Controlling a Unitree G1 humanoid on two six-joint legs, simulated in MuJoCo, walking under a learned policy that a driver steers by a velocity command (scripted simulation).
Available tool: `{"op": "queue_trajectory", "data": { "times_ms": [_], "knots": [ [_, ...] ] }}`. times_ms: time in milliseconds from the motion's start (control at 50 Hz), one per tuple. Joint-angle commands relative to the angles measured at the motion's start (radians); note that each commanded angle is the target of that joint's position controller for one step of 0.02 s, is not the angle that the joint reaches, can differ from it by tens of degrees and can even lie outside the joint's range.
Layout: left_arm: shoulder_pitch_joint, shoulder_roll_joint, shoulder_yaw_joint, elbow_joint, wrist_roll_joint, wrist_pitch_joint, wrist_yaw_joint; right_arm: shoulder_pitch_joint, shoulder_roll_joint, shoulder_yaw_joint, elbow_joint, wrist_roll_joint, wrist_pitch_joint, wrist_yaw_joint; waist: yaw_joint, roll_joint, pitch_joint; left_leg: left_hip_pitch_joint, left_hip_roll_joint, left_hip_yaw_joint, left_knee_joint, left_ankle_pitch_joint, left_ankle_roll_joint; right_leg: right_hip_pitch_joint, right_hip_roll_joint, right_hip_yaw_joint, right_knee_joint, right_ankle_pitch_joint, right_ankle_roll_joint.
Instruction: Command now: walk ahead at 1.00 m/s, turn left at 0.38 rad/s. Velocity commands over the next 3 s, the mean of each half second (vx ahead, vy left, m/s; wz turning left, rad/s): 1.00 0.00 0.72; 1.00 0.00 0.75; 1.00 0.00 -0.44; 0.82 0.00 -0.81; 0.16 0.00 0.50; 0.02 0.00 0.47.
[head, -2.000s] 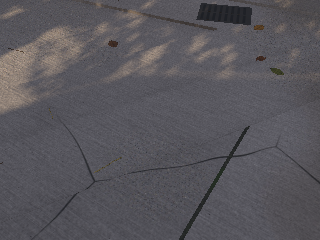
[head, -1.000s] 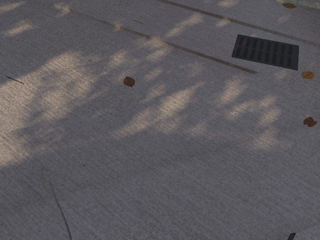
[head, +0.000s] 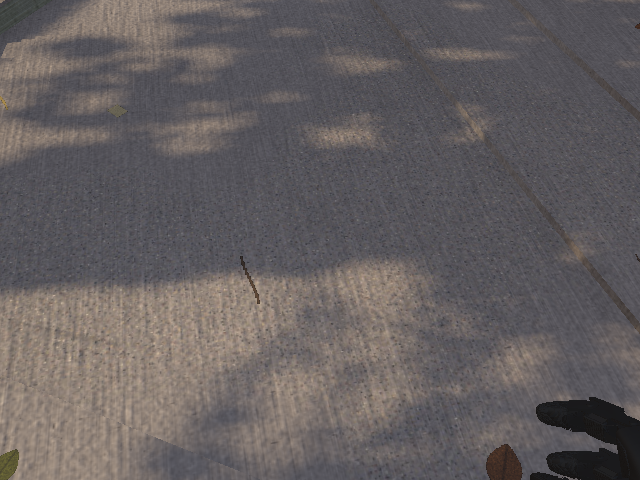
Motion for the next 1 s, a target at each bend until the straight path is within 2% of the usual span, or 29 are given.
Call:
{"op": "queue_trajectory", "data": {
  "times_ms": [20,60,100,120,140,160,180,220,260,320,380,440,480,500,520,540,560,600,680,720,780,820,860,900,920,940,960,980,1000],
  "knots": [
    [-0.147,0.162,0.023,-0.090,0.000,-0.025,0.002,0.001,-0.086,-0.015,-0.031,0.003,0.004,-0.004,-0.107,-0.099,0.086,0.220,-0.029,0.052,-0.059,0.059,0.038,-0.181,-0.247,0.029,-0.136,0.442,-0.106],
    [-0.072,0.175,0.017,-0.075,0.010,-0.007,0.015,0.054,-0.105,-0.024,-0.004,-0.013,0.002,-0.016,-0.115,-0.074,0.029,0.235,-0.111,0.129,-0.056,-0.076,0.072,-0.032,-0.243,-0.052,0.110,0.896,-0.080],
    [-0.060,0.197,0.017,-0.072,0.017,0.028,0.033,0.305,-0.094,-0.032,0.086,-0.029,-0.010,-0.027,-0.215,-0.080,-0.065,0.489,-0.166,0.165,-0.126,-0.114,0.122,-0.079,-0.242,-0.097,0.537,1.064,-0.065],
    [-0.105,0.196,0.014,-0.103,0.022,0.028,0.036,0.476,-0.150,-0.057,0.131,-0.037,-0.007,-0.041,-0.286,-0.055,-0.139,0.748,-0.075,0.013,-0.082,-0.183,0.178,-0.311,-0.220,-0.087,0.850,0.826,-0.056],
    [-0.066,0.067,-0.013,-0.152,0.050,0.018,0.026,0.500,-0.255,-0.085,0.135,-0.033,0.004,-0.055,-0.177,0.184,-0.210,1.039,0.179,-0.353,0.029,0.010,0.269,-0.682,-0.072,-0.053,1.209,-0.300,-0.022],
    [-0.116,0.122,-0.012,-0.212,0.008,0.011,0.028,0.567,-0.291,-0.104,0.126,-0.004,0.017,-0.063,-0.235,0.193,-0.355,1.246,0.272,-0.732,-0.139,-0.235,0.421,-0.990,-0.001,0.105,1.408,-0.360,0.005],
    [-0.240,0.158,-0.016,-0.234,0.015,-0.006,0.031,0.539,-0.244,-0.103,0.130,0.013,0.017,-0.075,-0.245,0.020,-0.197,1.127,0.238,-0.654,-0.241,-0.222,0.357,-1.064,-0.096,0.172,1.277,-0.229,-0.009],
    [-0.318,0.156,-0.019,-0.251,0.039,-0.006,0.025,0.455,-0.195,-0.094,0.149,0.023,0.012,-0.082,-0.151,-0.073,-0.039,0.817,0.152,-0.527,-0.290,-0.093,0.295,-0.935,-0.140,0.162,1.081,-0.207,0.004],
    [-0.309,0.139,-0.022,-0.260,0.067,0.036,0.014,0.419,-0.155,-0.075,0.140,0.028,-0.004,-0.088,-0.079,-0.090,0.007,0.605,0.110,-0.474,-0.330,-0.072,0.285,-0.813,-0.157,0.165,0.963,-0.266,0.044],
    [-0.478,0.093,-0.037,-0.352,0.055,0.048,-0.010,0.371,-0.187,-0.089,0.126,0.031,-0.033,-0.081,-0.072,-0.033,0.103,0.343,0.037,-0.407,-0.406,-0.067,0.256,-0.691,-0.158,0.128,0.675,-0.077,0.068],
    [-0.512,0.067,-0.047,-0.373,0.022,0.040,-0.023,0.376,-0.206,-0.105,0.132,0.051,-0.040,-0.064,-0.105,-0.030,0.048,0.184,-0.036,-0.336,-0.420,-0.060,0.151,-0.355,-0.100,0.089,0.424,0.362,0.041],
    [-0.512,0.123,-0.030,-0.377,0.013,0.044,-0.007,0.442,-0.220,-0.115,0.147,0.042,-0.028,-0.069,-0.127,-0.015,0.028,0.361,-0.016,-0.387,-0.298,0.043,0.106,-0.320,-0.090,0.120,0.358,0.312,0.028],
    [-0.290,0.198,0.005,-0.321,0.017,0.035,0.020,0.429,-0.280,-0.127,0.151,0.025,-0.016,-0.073,0.004,-0.047,-0.105,0.437,-0.044,-0.353,0.070,0.275,0.064,-0.122,-0.051,0.090,0.364,0.116,0.021],
    [-0.085,0.239,0.025,-0.272,0.024,0.032,0.038,0.400,-0.261,-0.120,0.145,0.017,-0.018,-0.071,0.113,-0.055,-0.191,0.316,-0.082,-0.325,0.358,0.238,0.043,0.097,-0.100,0.109,0.412,0.020,0.015],
    [0.074,0.290,0.036,-0.238,0.061,0.029,0.054,0.387,-0.066,-0.071,0.113,0.012,-0.022,-0.074,0.125,-0.260,-0.280,0.088,-0.165,-0.267,0.774,-0.558,0.043,0.295,-0.331,0.354,0.428,-0.231,0.004],
    [-0.015,0.372,0.052,-0.268,0.076,0.032,0.041,0.562,-0.031,-0.046,0.045,0.074,-0.022,-0.088,-0.039,-0.505,-0.413,-0.103,-0.184,-0.147,0.967,-0.668,0.025,0.353,-0.601,0.978,0.168,-0.360,-0.091],
    [-0.144,0.279,0.049,-0.291,0.055,0.039,0.034,0.475,-0.115,-0.048,0.073,0.040,-0.006,-0.097,-0.036,-0.316,-0.286,-0.182,-0.085,-0.112,0.951,-0.520,0.034,0.212,-0.547,0.974,0.096,-0.558,-0.128],
    [-0.231,0.142,0.018,-0.280,0.063,0.043,0.030,0.326,-0.131,-0.054,0.076,0.016,0.016,-0.068,-0.029,-0.090,-0.056,-0.137,0.003,-0.079,0.835,-0.387,0.015,-0.065,-0.429,0.574,0.106,-0.295,-0.108],
    [-0.144,0.048,-0.014,-0.160,0.011,0.013,0.014,0.182,-0.028,-0.030,-0.012,0.006,0.062,-0.021,-0.080,-0.138,0.021,-0.143,0.056,-0.040,0.731,-0.358,0.018,-0.170,-0.309,0.168,0.069,0.213,-0.030],
    [-0.182,0.068,-0.012,-0.164,0.007,-0.003,0.007,0.129,-0.017,-0.012,-0.070,0.005,0.064,-0.006,-0.117,-0.165,0.029,-0.135,0.063,-0.007,0.628,-0.255,0.022,-0.203,-0.322,0.066,0.040,0.403,-0.035],
    [-0.198,0.067,-0.015,-0.146,0.017,-0.007,0.016,0.026,-0.033,-0.001,-0.093,0.011,0.062,0.015,-0.115,-0.077,0.066,-0.047,0.008,0.075,0.388,-0.124,0.038,-0.229,-0.225,-0.101,-0.054,0.459,-0.022],
    [-0.138,0.121,-0.011,-0.125,0.017,-0.012,0.017,-0.018,-0.020,0.015,-0.115,-0.001,0.053,0.020,-0.126,-0.067,0.120,0.075,-0.034,0.156,0.213,-0.115,0.066,-0.244,-0.273,-0.141,-0.052,0.828,-0.020],
    [-0.101,0.187,-0.001,-0.115,0.016,0.001,0.031,0.048,-0.054,0.006,-0.069,-0.012,0.047,0.006,-0.167,-0.113,0.055,0.213,-0.112,0.175,0.155,-0.146,0.093,-0.150,-0.294,-0.150,0.039,1.110,-0.031],
    [-0.150,0.244,0.007,-0.131,0.022,0.030,0.044,0.344,-0.128,-0.026,0.030,-0.013,0.040,-0.015,-0.316,-0.155,-0.098,0.513,-0.153,0.121,0.108,-0.221,0.134,-0.143,-0.322,-0.138,0.417,1.255,-0.057],
    [-0.197,0.247,0.008,-0.144,0.022,0.043,0.043,0.536,-0.171,-0.053,0.095,-0.015,0.042,-0.034,-0.407,-0.139,-0.169,0.737,-0.133,0.070,-0.007,-0.226,0.161,-0.243,-0.287,-0.149,0.720,1.111,-0.062],
    [-0.145,0.157,-0.006,-0.151,0.038,0.045,0.028,0.521,-0.244,-0.080,0.112,-0.015,0.049,-0.057,-0.304,0.048,-0.191,0.918,0.026,-0.127,0.025,-0.357,0.170,-0.493,-0.159,-0.125,1.119,0.063,-0.053],
    [-0.014,0.086,-0.025,-0.224,0.000,0.040,0.020,0.445,-0.315,-0.090,0.056,-0.022,0.052,-0.065,-0.166,0.205,-0.354,1.130,0.300,-0.659,-0.081,-0.324,0.304,-0.804,-0.070,0.014,1.431,-0.365,-0.032],
    [-0.173,0.164,-0.014,-0.257,0.000,0.025,0.024,0.471,-0.270,-0.095,0.059,0.001,0.055,-0.072,-0.243,0.040,-0.319,1.063,0.268,-0.712,-0.250,-0.437,0.297,-0.910,-0.082,0.117,1.424,-0.241,-0.043],
    [-0.215,0.146,-0.019,-0.264,-0.008,0.018,0.023,0.425,-0.232,-0.089,0.083,0.008,0.044,-0.082,-0.195,-0.006,-0.116,0.893,0.247,-0.591,-0.307,-0.406,0.274,-0.953,-0.126,0.109,1.342,-0.175,-0.043]
  ]
}}
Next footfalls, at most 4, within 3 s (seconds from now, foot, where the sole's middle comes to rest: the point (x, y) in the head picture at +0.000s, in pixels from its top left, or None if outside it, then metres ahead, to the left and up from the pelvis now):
0.12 left None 0.29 0.07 -0.80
0.52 right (380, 361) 0.77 -0.03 -0.82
0.94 left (237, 270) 1.00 0.35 -0.82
1.38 right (191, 161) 1.39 0.57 -0.82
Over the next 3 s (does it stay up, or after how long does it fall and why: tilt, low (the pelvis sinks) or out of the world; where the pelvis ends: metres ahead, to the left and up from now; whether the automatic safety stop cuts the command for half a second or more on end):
stays up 1.81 0.85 -0.05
